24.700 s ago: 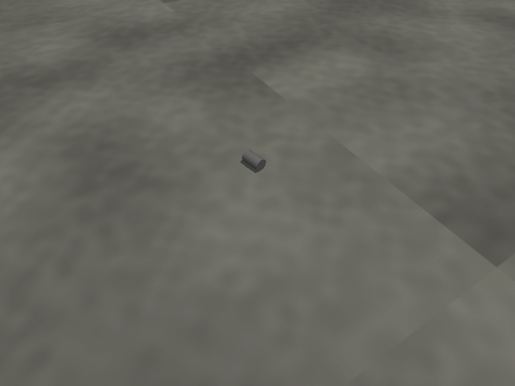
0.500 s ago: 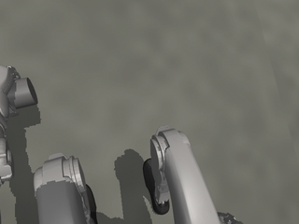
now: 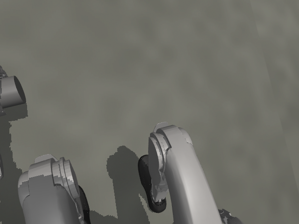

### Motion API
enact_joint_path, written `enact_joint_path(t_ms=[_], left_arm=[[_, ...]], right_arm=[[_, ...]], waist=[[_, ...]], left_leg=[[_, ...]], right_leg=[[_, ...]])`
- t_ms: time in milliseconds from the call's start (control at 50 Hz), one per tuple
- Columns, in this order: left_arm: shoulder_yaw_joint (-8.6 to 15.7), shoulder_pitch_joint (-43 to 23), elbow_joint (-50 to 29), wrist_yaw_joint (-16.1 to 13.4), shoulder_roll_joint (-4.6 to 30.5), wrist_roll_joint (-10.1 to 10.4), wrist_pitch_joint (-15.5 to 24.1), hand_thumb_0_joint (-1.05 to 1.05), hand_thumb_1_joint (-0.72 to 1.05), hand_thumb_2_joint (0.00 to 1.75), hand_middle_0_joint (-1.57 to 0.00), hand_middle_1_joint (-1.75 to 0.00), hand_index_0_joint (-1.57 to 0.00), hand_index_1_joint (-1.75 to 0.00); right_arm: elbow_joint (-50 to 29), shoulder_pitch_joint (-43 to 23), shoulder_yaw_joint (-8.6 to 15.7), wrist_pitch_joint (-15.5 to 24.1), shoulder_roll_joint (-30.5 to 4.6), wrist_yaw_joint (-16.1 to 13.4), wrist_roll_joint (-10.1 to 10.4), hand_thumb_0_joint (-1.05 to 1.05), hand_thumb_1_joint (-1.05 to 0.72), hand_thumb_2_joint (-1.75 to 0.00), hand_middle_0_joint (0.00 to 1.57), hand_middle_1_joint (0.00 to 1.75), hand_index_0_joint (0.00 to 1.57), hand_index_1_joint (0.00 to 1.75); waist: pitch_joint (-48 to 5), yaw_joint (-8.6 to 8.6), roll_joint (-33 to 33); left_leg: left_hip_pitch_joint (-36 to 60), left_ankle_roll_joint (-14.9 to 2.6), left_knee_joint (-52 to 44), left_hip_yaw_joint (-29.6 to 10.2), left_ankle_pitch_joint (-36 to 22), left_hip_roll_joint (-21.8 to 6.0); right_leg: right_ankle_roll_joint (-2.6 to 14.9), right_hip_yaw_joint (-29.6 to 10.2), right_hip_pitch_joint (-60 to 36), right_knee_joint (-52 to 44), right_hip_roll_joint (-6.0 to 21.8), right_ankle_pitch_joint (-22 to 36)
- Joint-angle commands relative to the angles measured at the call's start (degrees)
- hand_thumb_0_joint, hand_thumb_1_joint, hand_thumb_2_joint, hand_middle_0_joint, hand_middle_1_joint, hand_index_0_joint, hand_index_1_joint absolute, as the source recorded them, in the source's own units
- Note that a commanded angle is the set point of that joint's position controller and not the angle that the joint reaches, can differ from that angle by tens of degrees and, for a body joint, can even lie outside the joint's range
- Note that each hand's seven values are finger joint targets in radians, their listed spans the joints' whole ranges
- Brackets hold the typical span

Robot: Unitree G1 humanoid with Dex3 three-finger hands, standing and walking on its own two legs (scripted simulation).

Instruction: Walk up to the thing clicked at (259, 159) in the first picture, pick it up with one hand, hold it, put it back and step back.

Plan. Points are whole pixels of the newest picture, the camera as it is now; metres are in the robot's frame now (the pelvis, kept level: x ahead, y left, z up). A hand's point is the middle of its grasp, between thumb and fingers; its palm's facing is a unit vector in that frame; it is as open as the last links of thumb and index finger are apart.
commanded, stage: rest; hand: left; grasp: from above
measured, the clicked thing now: out of the picture +0.49 +0.29 -0.22
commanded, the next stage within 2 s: open in 1.38 s
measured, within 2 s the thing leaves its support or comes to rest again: rests again in 1.92 s
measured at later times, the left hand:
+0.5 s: hand out of the picture +0.49 +0.28 -0.23, palm faces -0.44 -0.12 -0.89, open 10.1 cm
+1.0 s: hand (1, 98) +0.49 +0.28 -0.25, palm faces -0.44 -0.12 -0.89, open 10.1 cm
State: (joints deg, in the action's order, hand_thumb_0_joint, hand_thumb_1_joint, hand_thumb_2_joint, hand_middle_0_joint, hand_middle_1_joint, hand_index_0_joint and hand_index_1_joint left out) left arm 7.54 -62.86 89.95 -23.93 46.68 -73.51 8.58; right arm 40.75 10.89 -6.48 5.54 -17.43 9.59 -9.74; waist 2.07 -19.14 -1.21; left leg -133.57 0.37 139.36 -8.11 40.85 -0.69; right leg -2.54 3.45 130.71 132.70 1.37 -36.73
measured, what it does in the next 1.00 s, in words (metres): stands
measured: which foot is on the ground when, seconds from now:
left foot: down 0.00-1.00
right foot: down 0.00-1.00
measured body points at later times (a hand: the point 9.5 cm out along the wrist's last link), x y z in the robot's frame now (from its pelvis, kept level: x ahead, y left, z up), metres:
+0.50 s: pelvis +0.00 +0.00 -0.02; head +0.28 +0.08 +0.32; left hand +0.51 +0.28 -0.18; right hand +0.01 -0.26 -0.09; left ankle +0.07 +0.13 -0.29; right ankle +0.11 -0.13 -0.29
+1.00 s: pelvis +0.00 +0.01 -0.02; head +0.29 +0.09 +0.31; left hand +0.51 +0.28 -0.20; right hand +0.00 -0.26 -0.08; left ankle +0.07 +0.13 -0.29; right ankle +0.11 -0.13 -0.29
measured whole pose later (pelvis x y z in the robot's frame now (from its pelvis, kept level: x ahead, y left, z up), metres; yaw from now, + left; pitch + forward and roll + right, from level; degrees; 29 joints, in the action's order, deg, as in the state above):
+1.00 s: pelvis +0.00 +0.01 -0.02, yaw -5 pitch +30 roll -13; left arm 9.5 -64.8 97.9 -30.9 56.6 -74.8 9.6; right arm 37.9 8.9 -13.6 11.2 -19.9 13.9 -13.5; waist 8.6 -23.4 -5.9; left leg -135.3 -0.1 145.5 -12.5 41.7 -0.9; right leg -3.6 6.8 130.5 135.0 -0.2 -35.6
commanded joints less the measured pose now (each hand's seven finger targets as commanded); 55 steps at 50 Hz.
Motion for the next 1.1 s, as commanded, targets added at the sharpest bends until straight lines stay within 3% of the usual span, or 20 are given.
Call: enact_joint_path(t_ms=[0,220,320,340,380,400,440,500,560,620,660,760,800,820,840,860,880,960,980,1080], left_arm=[[1.8,-20.9,-10.2,-4.0,16.7,0.2,-0.1,0.0,0.84,0.7,-1.22,-0.43,-1.2,-0.45],[1.7,-20.9,-6.8,-5.6,18.1,0.5,0.4,0.0,0.81,0.63,-1.17,-0.44,-1.17,-0.45],[2.1,-20.9,-7.3,-6.5,19.8,0.3,0.5,0.0,0.83,0.66,-1.19,-0.46,-1.18,-0.47],[1.1,-19.7,-4.6,-6.3,18.3,0.1,0.1,0.0,0.83,0.66,-1.19,-0.46,-1.19,-0.46],[1.7,-22.0,-5.4,-6.8,19.4,0.5,0.6,0.0,0.85,0.64,-1.2,-0.44,-1.2,-0.45],[3.1,-20.7,-6.8,-7.2,21.7,0.5,0.8,0.0,0.84,0.65,-1.2,-0.44,-1.19,-0.45],[4.4,-18.8,-5.9,-7.7,23.3,-0.2,0.9,0.0,0.84,0.64,-1.2,-0.43,-1.2,-0.44],[3.7,-20.0,-4.2,-7.9,21.6,-0.5,1.0,0.0,0.86,0.66,-1.21,-0.44,-1.2,-0.45],[2.8,-20.8,-4.5,-7.9,21.8,-0.7,1.1,0.0,0.86,0.64,-1.21,-0.44,-1.2,-0.44],[5.9,-18.2,-2.8,-8.7,25.6,-0.8,1.1,0.0,0.86,0.65,-1.21,-0.44,-1.21,-0.45],[4.7,-19.5,-3.0,-8.6,23.5,-1.3,1.2,0.0,0.88,0.63,-1.22,-0.44,-1.22,-0.44],[2.3,-19.3,-3.6,-8.8,22.9,-0.4,1.4,0.0,0.87,0.66,-1.21,-0.46,-1.21,-0.46],[1.1,-20.7,-3.1,-8.8,22.3,-0.3,1.4,0.0,0.86,0.65,-1.2,-0.45,-1.2,-0.45],[3.6,-19.9,-2.7,-9.3,24.9,-0.3,1.3,0.0,0.85,0.63,-1.19,-0.45,-1.19,-0.45],[3.4,-19.9,-1.9,-9.5,24.7,-0.4,1.4,0.0,0.87,0.64,-1.21,-0.45,-1.2,-0.45],[1.4,-19.7,-2.4,-9.6,22.4,-0.4,1.4,0.0,0.85,0.63,-1.21,-0.41,-1.2,-0.42],[3.8,-20.4,-1.1,-10.0,25.5,-0.8,1.5,0.0,0.87,0.62,-1.22,-0.42,-1.21,-0.43],[1.2,-20.7,-1.7,-10.1,23.0,-0.8,1.5,0.0,0.86,0.64,-1.21,-0.44,-1.21,-0.45],[3.0,-20.2,-0.2,-10.6,25.2,-0.6,1.4,0.0,0.87,0.63,-1.21,-0.45,-1.2,-0.45],[2.4,-19.9,0.5,-10.9,24.7,-0.6,1.1,0.0,0.86,0.66,-1.21,-0.45,-1.2,-0.46]], right_arm=[[0.9,14.1,4.3,0.2,-15.4,-0.4,-0.5,0.0,-0.89,-0.89,0.2,0.3,0.2,0.3],[1.1,13.7,2.5,1.8,-16.3,0.7,-1.3,0.0,-0.89,-0.89,0.2,0.3,0.2,0.3],[0.4,13.1,1.7,2.2,-17.2,1.2,-1.8,0.0,-0.89,-0.89,0.2,0.3,0.2,0.3],[0.9,13.2,1.6,2.4,-17.3,1.3,-1.8,0.0,-0.89,-0.89,0.2,0.3,0.2,0.3],[0.3,13.1,1.2,3.0,-17.9,1.7,-2.1,0.0,-0.89,-0.89,0.2,0.3,0.2,0.3],[-0.1,12.5,1.3,2.9,-18.2,1.6,-2.0,0.0,-0.89,-0.89,0.2,0.3,0.2,0.3],[-0.6,12.3,1.0,3.0,-18.6,1.8,-2.3,0.0,-0.89,-0.89,0.2,0.3,0.2,0.3],[-0.8,12.2,0.9,3.3,-18.7,2.2,-2.7,0.0,-0.89,-0.89,0.2,0.3,0.2,0.3],[-1.1,11.6,0.2,3.9,-18.8,2.6,-2.9,0.0,-0.89,-0.89,0.2,0.3,0.2,0.3],[-0.8,12.3,0.5,3.9,-20.3,2.5,-3.1,0.0,-0.89,-0.9,0.2,0.3,0.2,0.3],[-0.9,12.4,0.4,4.1,-20.2,2.8,-3.4,0.0,-0.89,-0.89,0.2,0.3,0.2,0.3],[-1.4,10.8,-0.6,4.5,-19.8,3.1,-3.4,0.0,-0.89,-0.9,0.2,0.3,0.2,0.3],[-1.2,10.6,-1.0,4.8,-19.9,3.3,-3.3,0.0,-0.89,-0.9,0.2,0.3,0.2,0.3],[-0.3,11.9,-0.8,4.9,-20.5,3.2,-3.6,0.0,-0.89,-0.9,0.2,0.3,0.2,0.3],[-0.9,11.7,-0.9,5.0,-20.7,3.3,-3.6,0.0,-0.89,-0.9,0.2,0.3,0.2,0.3],[-1.2,10.5,-1.4,5.0,-20.0,3.3,-3.4,0.0,-0.89,-0.9,0.2,0.3,0.2,0.3],[-0.2,11.3,-1.1,5.1,-20.9,3.3,-3.8,0.0,-0.89,-0.9,0.2,0.3,0.2,0.3],[-1.9,9.6,-2.0,5.8,-20.2,3.6,-3.6,0.0,-0.89,-0.9,0.2,0.3,0.2,0.3],[-1.3,10.1,-1.9,5.9,-21.0,3.6,-3.8,0.0,-0.89,-0.9,0.2,0.3,0.2,0.3],[-1.8,9.8,-2.3,6.5,-21.4,3.9,-3.9,0.0,-0.89,-0.9,0.2,0.3,0.2,0.3]], waist=[[-43.4,-0.96,24.1],[-40.4,-2.86,22.7],[-40.7,-3.22,25.7],[-39.4,-3.67,25.2],[-38.4,-4.7,24.9],[-39.8,-3.46,26.0],[-39.2,-2.96,25.2],[-37.1,-4.9,26.5],[-37.2,-5.32,26.7],[-35.4,-4.39,26.2],[-34.9,-5.66,27.0],[-36.8,-5.28,26.6],[-35.7,-6.13,27.2],[-35.7,-6.36,27.3],[-34.6,-6.28,27.0],[-35.0,-5.68,27.6],[-33.8,-6.87,27.3],[-34.0,-6.79,28.5],[-33.4,-6.68,27.2],[-32.3,-7.1,27.8]], left_leg=[[31.1,-1.19,-14.0,5.5,-14.7,0.6],[27.4,-1.54,-11.0,4.8,-14.0,0.2],[29.8,-0.93,-11.7,3.9,-15.6,0.0],[30.4,-0.95,-11.0,4.0,-16.2,0.0],[29.6,-1.03,-10.0,3.8,-15.9,-0.1],[29.5,-1.04,-10.9,3.7,-16.4,-0.1],[28.0,-0.99,-10.6,3.8,-16.2,0.0],[29.6,-0.73,-10.2,3.3,-15.3,-0.4],[29.6,-0.95,-9.4,3.3,-16.0,-0.5],[28.1,-0.75,-9.7,2.9,-15.4,-0.4],[29.5,-0.46,-10.0,2.6,-15.5,-0.5],[28.8,-0.9,-9.8,2.5,-15.3,-0.6],[29.2,-0.77,-9.3,2.2,-15.4,-0.9],[29.8,-0.73,-9.3,2.2,-16.4,-0.9],[28.8,-0.71,-9.3,2.1,-15.8,-0.8],[29.6,-0.48,-10.0,1.9,-16.0,-0.8],[29.3,-0.58,-9.0,1.7,-15.5,-1.1],[30.3,-0.55,-9.4,1.7,-15.3,-1.1],[29.4,-0.67,-9.3,1.5,-14.7,-1.1],[29.9,-0.37,-9.7,0.9,-14.8,-1.3]], right_leg=[[4.15,6.3,-22.7,-10.7,-2.3,14.4],[3.91,7.3,-23.1,-9.6,-3.0,14.4],[4.21,8.3,-22.4,-8.5,-3.2,15.4],[4.04,8.3,-21.9,-8.6,-3.1,15.9],[4.04,8.5,-21.5,-8.5,-3.2,16.0],[4.03,8.5,-23.3,-8.7,-3.3,16.3],[4.12,8.6,-24.0,-8.6,-3.3,15.9],[4.23,9.3,-21.2,-8.2,-3.5,15.3],[3.84,9.2,-22.6,-8.3,-3.6,16.4],[4.22,9.8,-22.2,-8.3,-3.5,15.3],[4.15,10.1,-21.0,-7.9,-3.5,15.3],[3.7,10.0,-23.7,-8.3,-4.0,16.1],[3.82,10.2,-22.2,-7.8,-4.1,16.1],[3.67,10.4,-22.9,-7.9,-4.0,17.1],[3.71,10.4,-22.5,-7.9,-4.0,16.5],[3.91,10.4,-22.0,-7.7,-4.1,16.4],[3.89,10.7,-21.6,-7.8,-4.0,16.3],[3.83,10.6,-21.8,-7.9,-4.4,16.2],[3.66,10.8,-21.7,-8.0,-4.1,15.8],[3.68,11.2,-21.1,-7.7,-4.2,15.6]])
